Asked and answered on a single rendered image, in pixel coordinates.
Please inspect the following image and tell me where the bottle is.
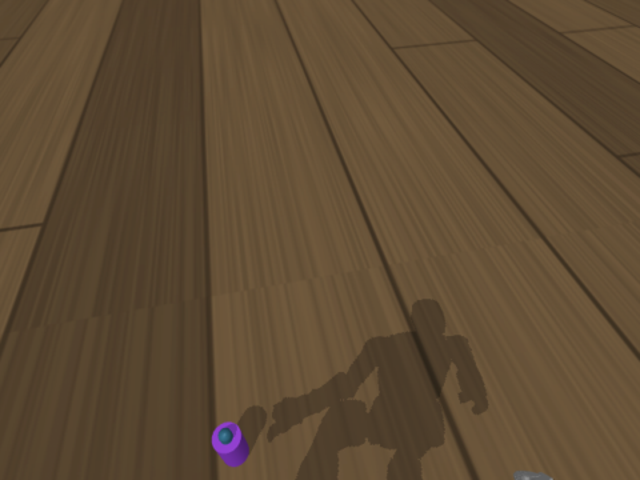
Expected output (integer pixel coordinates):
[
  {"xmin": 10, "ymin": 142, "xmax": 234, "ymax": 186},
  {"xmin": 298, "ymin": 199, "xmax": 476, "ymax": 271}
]
[{"xmin": 212, "ymin": 422, "xmax": 249, "ymax": 467}]

